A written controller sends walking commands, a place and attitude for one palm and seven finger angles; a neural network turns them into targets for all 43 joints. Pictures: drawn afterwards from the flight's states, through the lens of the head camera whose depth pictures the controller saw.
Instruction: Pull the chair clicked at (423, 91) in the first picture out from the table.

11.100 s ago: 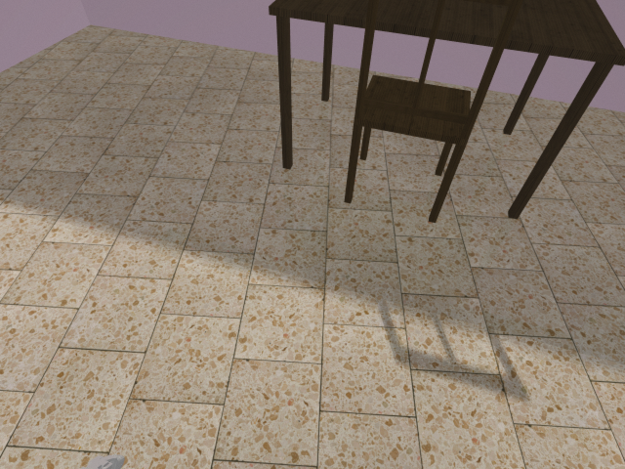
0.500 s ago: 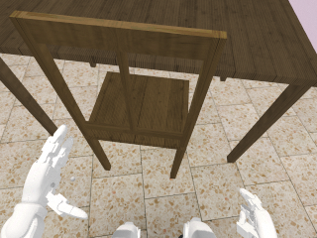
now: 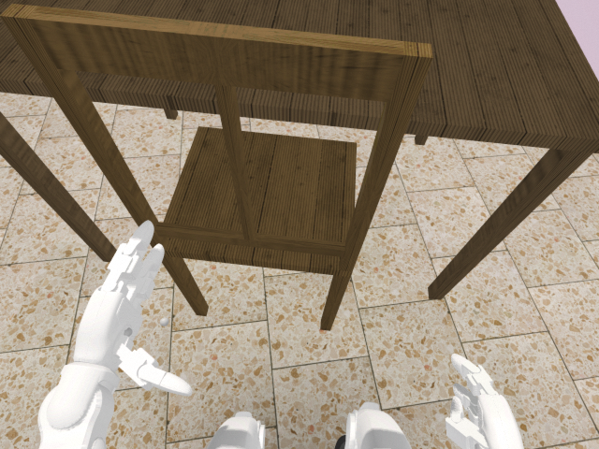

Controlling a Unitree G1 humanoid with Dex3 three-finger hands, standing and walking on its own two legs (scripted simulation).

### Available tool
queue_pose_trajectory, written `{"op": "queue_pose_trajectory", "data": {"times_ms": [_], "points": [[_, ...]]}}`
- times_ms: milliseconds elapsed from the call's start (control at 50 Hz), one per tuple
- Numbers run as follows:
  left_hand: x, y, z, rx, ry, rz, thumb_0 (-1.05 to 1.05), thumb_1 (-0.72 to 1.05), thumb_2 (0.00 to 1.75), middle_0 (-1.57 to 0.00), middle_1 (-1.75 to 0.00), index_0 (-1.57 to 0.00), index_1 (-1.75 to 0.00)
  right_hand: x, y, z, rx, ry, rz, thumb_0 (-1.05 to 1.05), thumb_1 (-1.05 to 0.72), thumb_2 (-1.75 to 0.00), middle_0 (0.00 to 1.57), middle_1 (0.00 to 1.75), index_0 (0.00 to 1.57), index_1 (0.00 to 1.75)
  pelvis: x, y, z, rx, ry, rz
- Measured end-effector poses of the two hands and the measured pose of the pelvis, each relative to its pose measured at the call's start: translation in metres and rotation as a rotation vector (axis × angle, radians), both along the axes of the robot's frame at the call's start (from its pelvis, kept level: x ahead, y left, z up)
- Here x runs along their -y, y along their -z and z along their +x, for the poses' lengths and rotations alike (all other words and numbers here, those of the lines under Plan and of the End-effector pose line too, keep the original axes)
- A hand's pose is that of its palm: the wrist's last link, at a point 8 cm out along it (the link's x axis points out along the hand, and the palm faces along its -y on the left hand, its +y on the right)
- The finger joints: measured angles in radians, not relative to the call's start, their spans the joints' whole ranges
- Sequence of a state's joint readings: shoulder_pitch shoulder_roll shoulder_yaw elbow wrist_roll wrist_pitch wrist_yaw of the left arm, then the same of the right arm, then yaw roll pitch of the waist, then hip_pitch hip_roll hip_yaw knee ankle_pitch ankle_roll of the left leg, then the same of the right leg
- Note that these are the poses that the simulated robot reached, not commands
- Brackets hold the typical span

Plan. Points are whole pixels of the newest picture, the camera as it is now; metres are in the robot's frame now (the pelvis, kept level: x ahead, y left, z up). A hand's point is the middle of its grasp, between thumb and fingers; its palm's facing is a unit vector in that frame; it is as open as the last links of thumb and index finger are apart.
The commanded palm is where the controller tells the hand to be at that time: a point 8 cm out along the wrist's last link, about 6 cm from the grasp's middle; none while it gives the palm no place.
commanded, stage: aim the fingers beside a spindle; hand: left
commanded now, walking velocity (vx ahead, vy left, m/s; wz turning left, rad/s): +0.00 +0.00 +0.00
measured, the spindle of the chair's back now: (240, 178) +0.49 +0.11 +0.02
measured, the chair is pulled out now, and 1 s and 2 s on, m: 0.00 0.00 0.00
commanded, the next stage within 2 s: push the fingers through the gap in 1.66 s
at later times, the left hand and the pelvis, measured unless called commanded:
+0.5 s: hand (207, 295) +0.30 +0.13 +0.01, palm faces -0.11 -0.99 -0.03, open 16.9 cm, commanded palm +0.29 +0.19 +0.02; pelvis +0.00 -0.01 -0.01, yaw +0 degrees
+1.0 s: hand (242, 277) +0.34 +0.10 -0.01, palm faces -0.12 -0.99 -0.03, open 16.9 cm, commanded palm +0.33 +0.16 -0.01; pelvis -0.01 -0.01 -0.03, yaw +0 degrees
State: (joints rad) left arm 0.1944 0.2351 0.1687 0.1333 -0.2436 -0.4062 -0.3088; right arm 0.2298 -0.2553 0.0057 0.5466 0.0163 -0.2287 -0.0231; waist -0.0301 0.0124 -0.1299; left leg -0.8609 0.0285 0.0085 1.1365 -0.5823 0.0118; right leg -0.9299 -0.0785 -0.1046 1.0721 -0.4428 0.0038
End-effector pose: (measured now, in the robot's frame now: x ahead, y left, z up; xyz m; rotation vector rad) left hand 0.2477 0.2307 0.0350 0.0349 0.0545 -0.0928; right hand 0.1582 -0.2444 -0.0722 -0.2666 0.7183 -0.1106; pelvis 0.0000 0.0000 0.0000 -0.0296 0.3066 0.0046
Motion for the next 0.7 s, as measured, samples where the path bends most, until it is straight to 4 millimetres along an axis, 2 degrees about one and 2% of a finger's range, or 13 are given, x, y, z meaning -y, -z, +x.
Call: {"op": "queue_pose_trajectory", "data": {"times_ms": [220, 340, 460, 700], "points": [[0.016, 0.007, 0.012, 0.009, 0.004, 0.002, -0.01, -0.5, 0.3, -0.06, -0.08, -0.06, -0.08, 0.0, 0.014, -0.006, -0.043, 0.003, 0.02, 0.01, -0.9, -0.9, 0.2, 0.3, 0.2, 0.3, 0.002, 0.005, -0.001, -0.021, 0.002, 0.007], [0.025, 0.016, 0.026, 0.006, 0.002, 0.001, -0.01, -0.5, 0.3, -0.07, -0.08, -0.06, -0.08, 0.002, 0.023, -0.007, -0.068, 0.002, 0.021, 0.01, -0.9, -0.9, 0.2, 0.3, 0.2, 0.3, 0.005, 0.01, -0.004, -0.033, 0.002, 0.011], [0.035, 0.016, 0.038, 0.023, 0.011, -0.003, -0.01, -0.5, 0.3, -0.06, -0.08, -0.06, -0.08, 0.005, 0.028, -0.009, -0.087, 0.008, 0.03, 0.01, -0.9, -0.9, 0.2, 0.3, 0.2, 0.3, 0.007, 0.012, -0.004, -0.044, 0.004, 0.015], [0.054, 0.029, 0.053, 0.019, 0.009, -0.007, -0.01, -0.5, 0.3, -0.07, -0.08, -0.06, -0.08, 0.015, 0.038, -0.015, -0.129, 0.023, 0.029, 0.01, -0.9, -0.9, 0.2, 0.3, 0.2, 0.3, 0.013, 0.018, -0.006, -0.059, 0.008, 0.023]]}}
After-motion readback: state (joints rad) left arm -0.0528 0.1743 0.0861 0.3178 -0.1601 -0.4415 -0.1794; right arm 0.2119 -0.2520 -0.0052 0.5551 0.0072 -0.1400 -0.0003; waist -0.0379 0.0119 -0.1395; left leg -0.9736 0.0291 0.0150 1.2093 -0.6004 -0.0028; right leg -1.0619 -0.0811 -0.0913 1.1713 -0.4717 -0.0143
